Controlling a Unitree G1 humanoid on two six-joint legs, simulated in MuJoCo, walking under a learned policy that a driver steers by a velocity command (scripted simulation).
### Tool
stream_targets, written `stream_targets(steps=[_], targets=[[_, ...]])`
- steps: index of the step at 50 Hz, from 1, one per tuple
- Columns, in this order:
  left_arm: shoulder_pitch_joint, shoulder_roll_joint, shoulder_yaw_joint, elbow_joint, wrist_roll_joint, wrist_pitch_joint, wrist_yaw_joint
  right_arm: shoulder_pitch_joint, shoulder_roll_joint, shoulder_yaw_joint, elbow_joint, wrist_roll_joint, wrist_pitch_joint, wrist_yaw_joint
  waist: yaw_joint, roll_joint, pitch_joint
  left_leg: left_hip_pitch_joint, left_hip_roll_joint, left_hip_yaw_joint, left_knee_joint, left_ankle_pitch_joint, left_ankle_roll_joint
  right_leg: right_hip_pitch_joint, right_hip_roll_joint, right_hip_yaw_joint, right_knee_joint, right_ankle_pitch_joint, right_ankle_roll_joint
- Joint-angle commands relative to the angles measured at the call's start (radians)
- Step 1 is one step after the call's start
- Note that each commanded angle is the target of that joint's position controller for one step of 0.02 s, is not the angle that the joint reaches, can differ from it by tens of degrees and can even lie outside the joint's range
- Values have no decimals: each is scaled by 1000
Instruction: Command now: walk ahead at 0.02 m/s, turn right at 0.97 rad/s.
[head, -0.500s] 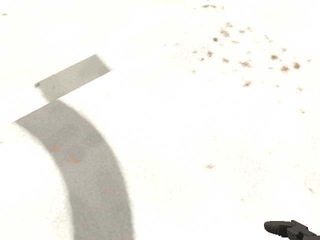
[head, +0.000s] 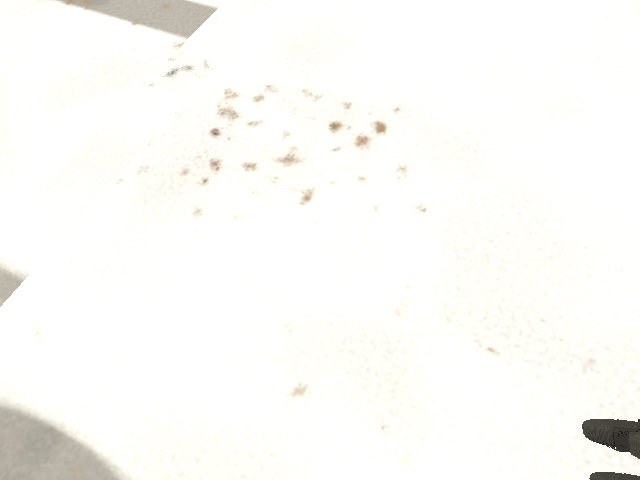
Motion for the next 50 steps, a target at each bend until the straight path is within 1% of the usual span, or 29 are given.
stream_targets(steps=[1,7,8,9,10,11,12,13,15,19,20,22,24,31,32,33,34,35,36,37,38,39,40,41,42,43,45,47,50], targets=[[-65,174,54,-98,0,-6,15,3,-35,-6,-60,6,-11,6,-30,-120,-243,6,-34,-23,-138,29,-14,227,-195,306,-79,273,-171],[-91,165,53,-111,-4,8,0,37,-62,-17,-61,13,-17,21,-14,-196,-227,153,-56,-49,-365,34,16,179,-161,438,-38,205,-137],[-109,160,50,-116,-9,11,-1,69,-68,-22,-54,14,-20,24,-33,-200,-223,218,-52,-41,-456,73,27,152,-139,444,-18,189,-120],[-133,151,45,-125,-17,15,-2,147,-82,-30,-32,16,-22,26,-72,-175,-247,367,-25,-30,-586,156,49,57,-96,419,6,-32,-87],[-82,91,27,-121,-13,20,-3,207,-135,-50,-18,13,-14,22,-64,-18,-277,568,159,-171,-644,53,114,-137,-3,307,171,-438,-38],[-70,77,20,-143,-21,7,-10,244,-202,-61,-21,-12,-13,21,-50,246,-223,607,354,-504,-786,-296,235,-387,116,102,424,-442,-4],[-94,141,31,-157,-15,-18,-19,176,-197,-64,-53,-25,-34,17,-25,279,-128,535,439,-634,-837,-459,289,-505,-19,84,569,-328,17],[-103,185,40,-139,-5,-27,-25,124,-150,-53,-76,-9,-43,1,-21,215,-93,495,400,-527,-832,-432,258,-503,-65,43,635,-240,35],[-60,165,38,-99,12,-29,-29,144,-125,-42,-79,19,-48,-21,-25,112,-97,516,321,-351,-818,-325,190,-503,-93,-17,769,-153,68],[-96,89,5,-111,-3,-36,-37,273,-131,-35,-47,1,-68,-12,-73,74,-45,512,281,-143,-833,-242,169,-568,-150,-74,881,-69,86],[-166,77,-14,-132,117,-12,-96,348,-155,-31,-16,-45,-55,12,-79,-40,-26,416,297,-107,-852,-274,165,-502,-95,-52,858,-33,73],[-139,78,-9,-119,80,1,-136,332,-179,-39,-18,-34,-57,27,-60,68,-11,424,309,-22,-870,-248,149,-498,-99,-50,810,10,78],[-145,96,-5,-110,64,1,-144,343,-179,-38,-12,-29,-67,27,-62,118,5,463,334,38,-890,-224,145,-501,-122,-62,733,26,83],[-322,72,-36,-146,64,-15,-164,469,-199,-44,65,-39,-53,13,-124,138,99,620,375,282,-900,-56,134,-394,-164,-216,357,-202,-31],[-305,66,-41,-140,66,-17,-158,467,-203,-41,74,-38,-46,13,-105,138,94,623,372,322,-853,104,132,-330,-137,-256,311,-257,-57],[-236,73,-38,-118,65,-20,-144,460,-214,-39,80,-35,-41,15,-62,135,47,615,366,364,-736,466,128,-198,-69,-313,281,-308,-84],[-71,95,-23,-64,58,-29,-123,455,-236,-40,85,-26,-34,20,23,109,-54,590,358,403,-486,880,134,13,23,-351,263,-321,-107],[194,127,3,26,55,-41,-104,422,-250,-34,69,-13,-32,25,162,43,-210,426,331,429,-138,1027,116,386,92,-320,186,-240,-137],[285,261,45,58,47,-40,-88,403,-156,-7,-6,-19,-39,40,173,-192,-275,23,230,410,216,430,61,681,-114,89,15,-528,-189],[282,365,62,27,22,-37,-71,257,-100,6,-115,-41,-62,59,150,-347,-334,-275,72,205,444,-157,19,764,-287,635,-216,-767,-260],[292,324,50,41,32,-41,-62,110,-149,4,-153,-49,-71,61,179,-178,-230,-403,100,71,486,-71,32,741,-296,617,-240,-503,-240],[308,297,43,77,46,-47,-50,146,-135,14,-143,-38,-80,59,134,-128,-160,-399,132,72,444,-19,44,673,-301,526,-202,-316,-246],[262,257,32,76,52,-55,-42,200,-127,21,-111,-40,-82,56,71,-56,-95,-318,174,66,351,21,46,526,-259,415,-182,-212,-222],[185,221,17,69,45,-62,-39,239,-124,24,-94,-54,-71,56,15,-43,-65,-233,192,59,289,22,43,400,-195,324,-195,-183,-204],[147,198,4,56,41,-70,-38,284,-123,28,-86,-61,-54,60,-21,-105,-62,-173,196,58,258,18,32,316,-176,302,-215,-153,-222],[144,172,-8,61,32,-82,-42,277,-127,26,-84,-64,-36,62,-32,-104,-45,-155,195,63,229,-6,22,269,-156,288,-236,-129,-235],[155,162,-12,73,31,-102,-48,176,-117,33,-115,-58,-18,62,-26,-85,19,-153,176,98,107,28,0,174,-123,265,-311,-109,-252],[169,171,-9,88,38,-114,-49,51,-100,44,-158,-43,-24,65,-9,-76,73,-144,140,116,-55,149,-12,136,-102,259,-347,25,-251],[187,199,5,117,22,-127,-49,-21,-80,58,-176,-27,-37,72,15,-85,37,19,80,113,-294,374,14,162,-109,250,-343,305,-211]])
